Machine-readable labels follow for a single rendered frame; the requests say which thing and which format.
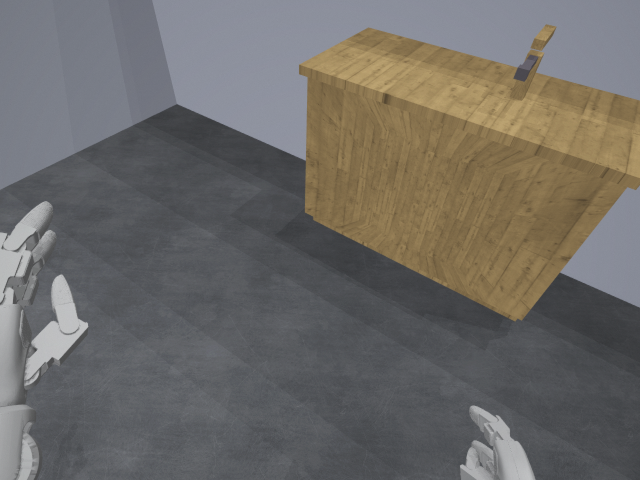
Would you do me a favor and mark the robot left forearm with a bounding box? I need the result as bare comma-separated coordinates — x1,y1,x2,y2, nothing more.
0,405,42,480

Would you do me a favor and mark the robot right hand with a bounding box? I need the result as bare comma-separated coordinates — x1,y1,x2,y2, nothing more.
460,406,536,480

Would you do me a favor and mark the robot left hand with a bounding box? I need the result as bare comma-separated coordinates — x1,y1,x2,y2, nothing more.
0,201,88,407

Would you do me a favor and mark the tap lever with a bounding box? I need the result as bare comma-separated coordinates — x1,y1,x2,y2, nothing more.
513,55,538,82

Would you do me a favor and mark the counter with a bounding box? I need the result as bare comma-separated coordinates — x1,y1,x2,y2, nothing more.
299,24,640,321

